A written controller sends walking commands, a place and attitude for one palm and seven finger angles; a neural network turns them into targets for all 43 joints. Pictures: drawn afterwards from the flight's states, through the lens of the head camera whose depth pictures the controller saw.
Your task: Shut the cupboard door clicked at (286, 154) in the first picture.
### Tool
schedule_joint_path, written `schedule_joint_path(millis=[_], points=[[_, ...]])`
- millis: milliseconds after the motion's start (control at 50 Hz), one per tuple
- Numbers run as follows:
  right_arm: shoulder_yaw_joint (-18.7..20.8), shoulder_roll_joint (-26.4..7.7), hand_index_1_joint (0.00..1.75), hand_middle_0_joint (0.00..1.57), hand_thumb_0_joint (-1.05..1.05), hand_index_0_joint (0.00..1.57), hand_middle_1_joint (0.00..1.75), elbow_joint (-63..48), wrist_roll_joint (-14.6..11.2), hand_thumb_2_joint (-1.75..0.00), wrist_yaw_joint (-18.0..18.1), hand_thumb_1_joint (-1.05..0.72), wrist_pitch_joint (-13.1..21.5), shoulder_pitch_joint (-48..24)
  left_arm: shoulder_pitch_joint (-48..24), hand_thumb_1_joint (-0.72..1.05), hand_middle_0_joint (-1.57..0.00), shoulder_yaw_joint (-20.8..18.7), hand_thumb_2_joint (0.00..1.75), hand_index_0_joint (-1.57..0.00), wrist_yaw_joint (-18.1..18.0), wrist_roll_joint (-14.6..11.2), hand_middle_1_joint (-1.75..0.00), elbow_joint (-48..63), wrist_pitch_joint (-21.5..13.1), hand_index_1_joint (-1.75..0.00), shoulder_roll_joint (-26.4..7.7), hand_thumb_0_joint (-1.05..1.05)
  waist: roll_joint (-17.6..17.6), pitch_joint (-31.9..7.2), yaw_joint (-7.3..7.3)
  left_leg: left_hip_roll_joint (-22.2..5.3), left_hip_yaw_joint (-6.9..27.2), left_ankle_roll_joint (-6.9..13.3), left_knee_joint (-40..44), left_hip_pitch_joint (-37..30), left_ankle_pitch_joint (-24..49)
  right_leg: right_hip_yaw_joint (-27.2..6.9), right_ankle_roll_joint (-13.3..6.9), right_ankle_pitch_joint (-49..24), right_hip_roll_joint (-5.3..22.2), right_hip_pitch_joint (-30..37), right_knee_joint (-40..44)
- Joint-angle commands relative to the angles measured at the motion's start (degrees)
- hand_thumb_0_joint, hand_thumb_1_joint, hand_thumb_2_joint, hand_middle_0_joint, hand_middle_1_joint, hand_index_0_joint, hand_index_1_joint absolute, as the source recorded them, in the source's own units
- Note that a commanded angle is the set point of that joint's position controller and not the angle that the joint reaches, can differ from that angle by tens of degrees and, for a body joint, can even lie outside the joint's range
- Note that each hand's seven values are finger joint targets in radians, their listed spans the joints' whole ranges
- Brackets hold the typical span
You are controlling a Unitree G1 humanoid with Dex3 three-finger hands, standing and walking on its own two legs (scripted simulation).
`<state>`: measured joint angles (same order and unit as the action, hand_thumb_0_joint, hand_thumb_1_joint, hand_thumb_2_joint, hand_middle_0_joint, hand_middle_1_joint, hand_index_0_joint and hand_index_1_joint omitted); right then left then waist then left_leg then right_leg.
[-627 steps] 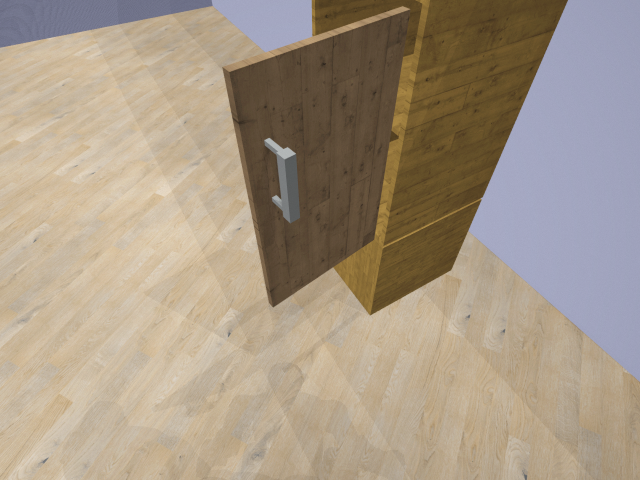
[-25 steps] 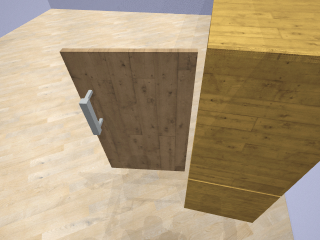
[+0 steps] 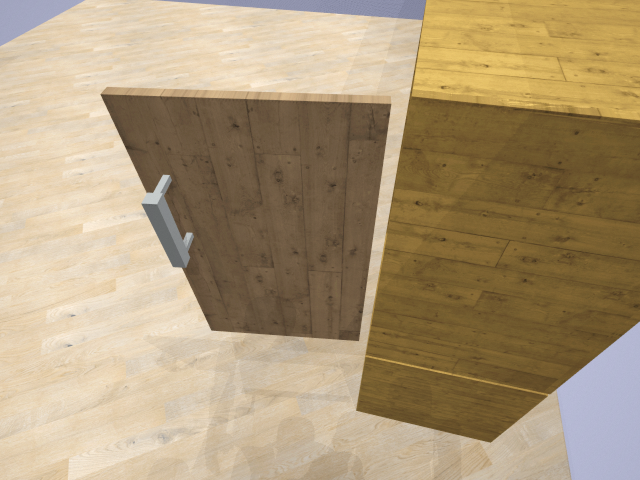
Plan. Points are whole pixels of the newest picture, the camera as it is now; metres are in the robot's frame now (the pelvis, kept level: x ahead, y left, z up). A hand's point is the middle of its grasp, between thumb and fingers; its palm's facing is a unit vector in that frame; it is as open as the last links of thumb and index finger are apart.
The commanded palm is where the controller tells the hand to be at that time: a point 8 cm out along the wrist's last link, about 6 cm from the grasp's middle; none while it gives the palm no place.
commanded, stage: look again from close up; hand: left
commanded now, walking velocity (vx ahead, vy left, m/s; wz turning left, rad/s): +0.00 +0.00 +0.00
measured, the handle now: (173, 222) +0.45 +0.25 +0.05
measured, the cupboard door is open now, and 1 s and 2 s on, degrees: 98 98 98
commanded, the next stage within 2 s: raise the hand and make a fist in 0.60 s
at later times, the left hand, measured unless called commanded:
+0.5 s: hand out of the picture -0.01 +0.17 -0.17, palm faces +0.03 -0.98 -0.19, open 7.3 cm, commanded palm none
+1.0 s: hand (196, 431) +0.18 +0.16 +0.00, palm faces -0.03 -1.00 +0.03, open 6.7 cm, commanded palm +0.11 +0.23 -0.05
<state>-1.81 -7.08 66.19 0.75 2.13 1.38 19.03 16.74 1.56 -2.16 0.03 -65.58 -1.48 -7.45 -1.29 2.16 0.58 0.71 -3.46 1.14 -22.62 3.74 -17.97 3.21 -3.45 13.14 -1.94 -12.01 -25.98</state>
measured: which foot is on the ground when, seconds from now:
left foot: down 0.00-1.00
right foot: down 0.00-1.00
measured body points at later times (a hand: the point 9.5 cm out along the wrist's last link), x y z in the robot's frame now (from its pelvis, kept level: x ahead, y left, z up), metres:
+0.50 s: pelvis +0.00 +0.00 +0.00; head +0.02 +0.00 +0.45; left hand -0.01 +0.22 -0.16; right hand -0.02 -0.20 -0.17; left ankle -0.06 +0.10 -0.74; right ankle +0.01 -0.08 -0.74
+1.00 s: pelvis -0.04 +0.01 -0.05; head -0.02 +0.01 +0.40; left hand +0.17 +0.21 +0.00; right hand +0.14 -0.26 -0.10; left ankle -0.06 +0.10 -0.74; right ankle +0.01 -0.08 -0.74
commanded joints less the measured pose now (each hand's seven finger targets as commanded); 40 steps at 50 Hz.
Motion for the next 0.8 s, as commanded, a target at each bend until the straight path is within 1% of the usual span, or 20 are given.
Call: schedule_joint_path(millis=[0,40,80,120,200,260,320,360,400,420,440,500,620,660,680,700,720,740,760,780], points=[[0.9,-4.2,0.3,0.2,0.0,0.2,0.3,-0.5,-0.3,-0.9,0.4,-0.9,0.6,5.5,3.3,0.9,-0.2,-1.2,0.9,-0.2,-0.3,0.1,-0.3,2.0,-0.7,-0.3,-5.3,0.0,1.1,2.8,-0.17,-6.3,4.8,0.7,4.3,7.0,8.1,-9.5,-1.2,-13.3,8.6,3.5,4.2],[1.0,-3.9,0.3,0.2,0.0,0.2,0.3,-0.4,-0.3,-0.9,0.4,-0.9,0.6,5.5,3.1,0.9,-0.2,-1.2,0.9,-0.2,-0.3,0.1,-0.3,2.0,-0.6,-0.3,-5.4,0.0,1.0,3.0,-0.28,-6.5,4.8,0.8,4.8,7.0,8.3,-9.0,-1.1,-13.6,8.5,3.7,4.0],[1.0,-4.3,0.3,0.2,0.0,0.2,0.3,-0.7,-0.3,-0.9,0.4,-0.9,0.6,5.1,3.3,0.9,-0.2,-1.2,0.9,-0.2,-0.3,0.1,-0.3,2.1,-0.6,-0.3,-5.4,0.0,1.6,3.4,-0.31,-6.3,4.9,0.8,4.5,7.1,8.2,-9.2,-1.0,-13.2,8.5,3.3,4.1],[1.0,-4.4,0.3,0.2,0.0,0.2,0.3,-0.8,-0.3,-0.9,0.4,-0.9,0.6,5.1,3.1,0.9,-0.2,-1.2,0.9,-0.2,-0.3,0.2,-0.3,2.2,-0.6,-0.3,-5.4,0.0,1.2,3.2,-0.25,-6.3,4.9,0.8,4.7,6.8,8.0,-9.4,-1.0,-12.5,8.5,3.2,4.4],[1.1,-4.5,0.3,0.2,0.0,0.2,0.3,-0.8,-0.3,-0.9,0.4,-0.9,0.7,4.7,3.2,0.9,-0.2,-1.4,0.9,-0.2,-0.3,0.2,-0.3,2.3,-0.6,-0.3,-5.4,0.0,1.6,2.2,-0.28,-6.5,4.9,0.8,4.7,6.2,9.5,-9.1,-0.9,-14.8,8.6,4.0,3.9],[1.1,-4.5,0.3,0.2,0.0,0.2,0.3,-0.8,-0.3,-0.9,0.5,-0.9,0.8,4.5,3.0,0.9,-0.2,-1.4,0.9,-0.2,-0.2,0.2,-0.3,2.5,-0.5,-0.3,-5.6,0.0,0.4,2.4,-0.55,-6.6,5.2,0.9,4.9,6.4,10.8,-8.6,-0.9,-15.0,8.5,4.4,3.6],[1.1,-4.6,0.3,0.2,0.0,0.2,0.3,-0.8,-0.3,-0.9,0.5,-0.9,0.8,4.5,3.1,0.9,-0.2,-1.5,0.9,-0.2,-0.3,0.2,-0.3,2.4,-0.6,-0.3,-5.5,0.0,1.5,2.3,-0.47,-6.6,5.3,0.8,4.9,6.1,11.3,-8.4,-0.9,-15.5,8.6,4.4,3.5],[1.1,-4.8,0.3,0.2,0.0,0.2,0.3,-0.8,-0.2,-0.9,0.6,-0.9,0.8,4.4,3.0,0.9,-0.2,-1.4,0.9,-0.2,-0.2,0.2,-0.3,2.4,-0.4,-0.3,-5.4,0.0,1.0,2.9,-0.59,-6.7,5.4,0.9,5.2,6.2,11.5,-8.3,-0.9,-15.0,8.4,4.1,3.4],[1.1,-4.6,0.3,0.2,0.0,0.2,0.3,-0.7,-0.3,-0.9,0.5,-0.9,0.8,4.5,3.2,0.9,-0.2,-1.5,0.9,-0.2,-0.2,0.2,-0.3,2.4,-0.5,-0.3,-5.4,0.0,0.9,2.4,-0.63,-6.6,5.4,0.9,5.1,6.0,11.9,-8.3,-0.8,-15.4,8.6,4.6,3.5],[1.1,-4.7,0.3,0.2,0.0,0.2,0.3,-0.8,-0.3,-0.9,0.5,-0.9,0.8,4.5,3.2,0.9,-0.2,-1.5,0.9,-0.2,-0.2,0.2,-0.3,2.4,-0.5,-0.3,-5.5,0.0,1.5,2.2,-0.65,-6.6,5.4,0.9,5.0,6.0,11.8,-8.1,-0.8,-15.5,8.6,4.8,3.4],[1.1,-4.3,0.3,0.2,0.0,0.2,0.3,-0.7,-0.2,-0.9,0.6,-0.9,0.8,4.5,3.1,0.9,-0.2,-1.6,0.9,-0.2,-0.2,0.2,-0.3,2.5,-0.4,-0.3,-5.4,0.0,0.8,2.4,-0.69,-6.7,5.4,0.9,5.4,6.0,11.4,-8.0,-0.9,-14.7,8.4,4.8,3.6],[1.1,-4.5,0.3,0.2,0.0,0.2,0.3,-0.7,-0.3,-0.9,0.6,-0.9,0.7,4.4,3.2,0.9,-0.2,-1.5,0.9,-0.2,-0.2,0.2,-0.3,2.4,-0.4,-0.3,-5.4,0.0,1.2,3.0,-0.7,-6.4,5.6,0.9,5.4,6.3,10.5,-8.3,-0.9,-13.6,8.6,4.4,4.0],[1.1,-4.4,0.3,0.2,0.0,0.2,0.3,-0.7,-0.3,-0.9,0.6,-0.9,0.8,4.7,3.4,0.9,-0.2,-1.5,0.9,-0.2,-0.2,0.2,-0.3,2.4,-0.4,-0.3,-5.3,0.0,1.6,2.5,-0.64,-6.4,5.6,0.9,5.2,5.7,11.1,-8.2,-0.8,-14.4,8.6,4.5,3.9],[1.1,-4.3,0.3,0.2,0.0,0.2,0.3,-0.6,-0.3,-0.9,0.6,-0.9,0.7,4.6,3.3,0.9,-0.2,-1.6,0.9,-0.2,-0.2,0.2,-0.3,2.4,-0.3,-0.3,-5.1,0.0,1.3,3.3,-0.8,-6.4,5.6,0.9,5.6,6.3,10.7,-7.8,-0.7,-13.3,8.6,4.2,3.9],[2.0,-6.8,0.3,0.2,0.0,0.2,0.3,-5.0,-0.8,-0.9,-0.1,-0.9,1.4,-3.6,9.4,0.9,-0.2,-2.3,0.9,-0.2,-2.6,1.0,-0.3,-0.1,-1.6,-0.3,-8.0,0.0,7.2,1.3,-3.97,-6.8,1.8,-0.6,-8.9,10.5,14.5,-9.1,2.9,-46.1,11.8,6.0,1.1],[4.7,-21.3,0.3,0.2,0.0,0.2,0.3,-22.6,-0.2,-0.9,7.4,-0.9,12.6,3.3,-42.0,0.9,-0.2,-20.1,0.9,-0.2,-2.1,-8.3,-0.3,89.6,-17.8,-0.3,-37.8,0.0,-0.6,-22.7,7.5,-5.8,0.0,0.7,-8.8,-9.9,30.0,-8.1,3.3,-27.8,6.4,4.1,-4.5],[1.2,-12.2,0.3,0.2,0.0,0.2,0.3,-22.9,-2.5,-0.9,6.1,-0.9,15.9,-4.2,-7.2,0.9,-0.22,-2.3,0.9,-0.22,-2.7,-7.6,-0.32,75.8,-12.6,-0.32,-12.2,0.0,-20.1,-29.9,1.69,-1.3,1.3,1.3,-5.1,-4.4,33.5,-4.6,1.3,-18.9,1.5,3.8,-6.0],[1.9,-11.6,0.3,0.2,0.0,0.2,0.3,-23.5,-2.5,-0.9,4.4,-0.9,18.0,-5.9,2.8,0.9,-0.24,0.8,0.9,-0.24,-3.6,-10.6,-0.34,74.0,-4.9,-0.34,-1.6,0.0,-18.7,-22.6,0.18,-3.3,3.7,-1.9,-3.5,-1.4,38.6,-0.2,1.2,-8.6,1.8,2.0,-6.0],[1.7,-11.8,0.3,0.2,0.0,0.2,0.3,-21.7,-3.5,-0.9,3.4,-0.9,19.6,-5.0,3.5,0.9,-0.25,4.2,0.9,-0.25,-3.6,-9.1,-0.36,65.2,-3.7,-0.36,1.8,0.0,-7.4,-7.3,2.44,-3.2,5.2,-1.9,-4.0,5.6,31.1,0.4,1.9,-5.6,1.7,-5.9,-5.9],[3.4,-14.1,0.3,0.2,0.0,0.2,0.3,-23.8,-2.6,-0.9,2.6,-0.9,20.2,-4.7,-1.5,0.9,-0.27,2.0,0.9,-0.27,-3.2,-9.8,-0.38,65.7,-6.1,-0.38,0.1,0.0,-0.8,0.2,4.32,-2.6,7.6,-1.4,-6.2,11.3,21.9,1.2,2.1,-5.7,2.5,-9.7,-5.1]])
